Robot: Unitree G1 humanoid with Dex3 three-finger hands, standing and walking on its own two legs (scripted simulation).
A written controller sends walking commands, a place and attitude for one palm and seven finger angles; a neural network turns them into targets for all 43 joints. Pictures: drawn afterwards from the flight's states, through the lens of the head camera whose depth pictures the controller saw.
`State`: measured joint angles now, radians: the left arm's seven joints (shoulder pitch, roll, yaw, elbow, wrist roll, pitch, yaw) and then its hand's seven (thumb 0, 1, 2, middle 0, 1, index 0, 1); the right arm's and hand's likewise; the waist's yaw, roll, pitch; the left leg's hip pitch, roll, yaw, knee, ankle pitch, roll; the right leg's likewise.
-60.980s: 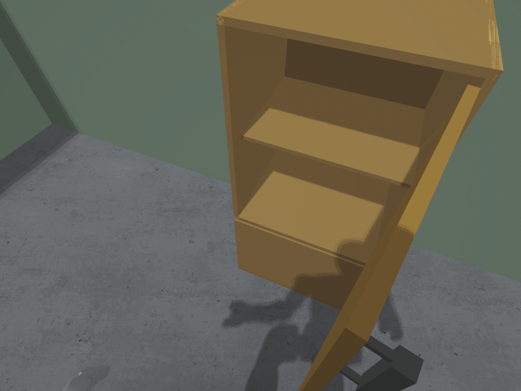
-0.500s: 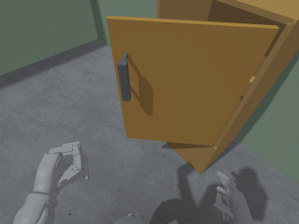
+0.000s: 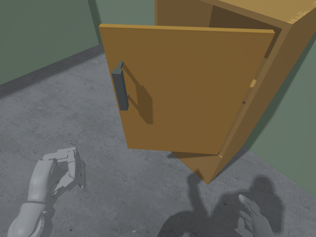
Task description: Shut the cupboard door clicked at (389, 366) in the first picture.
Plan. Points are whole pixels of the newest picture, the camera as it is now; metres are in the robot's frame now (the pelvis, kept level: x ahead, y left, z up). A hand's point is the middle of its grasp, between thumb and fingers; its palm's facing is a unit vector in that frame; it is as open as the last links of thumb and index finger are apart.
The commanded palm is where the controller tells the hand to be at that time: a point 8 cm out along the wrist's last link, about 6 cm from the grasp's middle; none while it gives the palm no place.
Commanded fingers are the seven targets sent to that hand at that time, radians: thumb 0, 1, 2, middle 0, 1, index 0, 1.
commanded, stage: raise the hand and make a fist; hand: left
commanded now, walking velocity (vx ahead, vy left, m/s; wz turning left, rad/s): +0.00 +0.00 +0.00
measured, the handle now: (122, 86) +0.52 +0.15 +0.08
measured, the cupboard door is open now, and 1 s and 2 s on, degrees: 42 42 41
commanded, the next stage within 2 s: bring the fist close to the handle in 0.08 s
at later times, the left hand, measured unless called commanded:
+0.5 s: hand (100, 152) +0.29 +0.16 +0.08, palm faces -0.07 -1.00 -0.02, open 3.1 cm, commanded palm +0.27 +0.22 +0.09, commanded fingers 0.00 0.90 0.90 -1.30 -1.50 -1.30 -1.50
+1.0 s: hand (119, 120) +0.38 +0.13 +0.09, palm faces -0.03 -1.00 +0.00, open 3.1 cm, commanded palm +0.36 +0.19 +0.09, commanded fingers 0.00 0.90 0.90 -1.30 -1.50 -1.30 -1.50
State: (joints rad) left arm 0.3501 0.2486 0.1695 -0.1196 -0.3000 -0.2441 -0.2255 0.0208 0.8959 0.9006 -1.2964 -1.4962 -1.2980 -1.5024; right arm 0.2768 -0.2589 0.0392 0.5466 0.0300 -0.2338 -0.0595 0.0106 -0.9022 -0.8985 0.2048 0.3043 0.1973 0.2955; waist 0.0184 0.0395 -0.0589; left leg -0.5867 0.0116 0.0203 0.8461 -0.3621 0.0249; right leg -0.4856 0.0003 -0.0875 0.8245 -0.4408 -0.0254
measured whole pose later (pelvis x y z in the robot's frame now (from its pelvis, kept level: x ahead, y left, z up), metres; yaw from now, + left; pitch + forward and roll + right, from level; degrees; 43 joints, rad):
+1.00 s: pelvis +0.00 +0.00 +0.00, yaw -1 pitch +8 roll -1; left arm -0.31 0.19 0.11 0.43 -0.20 -0.25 -0.10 0.02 0.90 0.90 -1.30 -1.50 -1.30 -1.50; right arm 0.24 -0.25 0.03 0.64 0.03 -0.14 -0.04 0.01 -0.90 -0.90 0.20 0.30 0.20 0.30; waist -0.02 0.03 -0.06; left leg -0.61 0.01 0.05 0.82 -0.35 0.03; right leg -0.53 0.00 -0.06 0.82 -0.44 -0.02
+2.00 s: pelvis -0.01 -0.01 -0.01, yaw -1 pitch +12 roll -1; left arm -0.77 0.30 0.20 1.03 -0.16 -0.36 -0.18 0.02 0.90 0.90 -1.32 -1.50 -1.30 -1.50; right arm 0.28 -0.26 0.02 0.66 0.03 -0.06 -0.02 0.00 -0.90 -0.90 0.20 0.30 0.20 0.30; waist -0.08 0.03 -0.07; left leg -0.73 0.03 0.03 0.86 -0.34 0.01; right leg -0.65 0.02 -0.07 0.86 -0.43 -0.04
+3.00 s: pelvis +0.00 +0.00 -0.03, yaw -4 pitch +24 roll -3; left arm -1.26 0.54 0.30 1.35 -0.06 -0.28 -0.35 0.02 0.90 0.90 -1.30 -1.50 -1.30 -1.50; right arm 0.42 -0.29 0.03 0.67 -0.01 -0.05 0.00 0.00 -0.90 -0.90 0.21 0.30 0.20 0.30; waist -0.25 0.06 -0.09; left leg -1.04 0.06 0.03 1.03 -0.41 0.03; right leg -0.94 0.04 -0.07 0.98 -0.46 -0.03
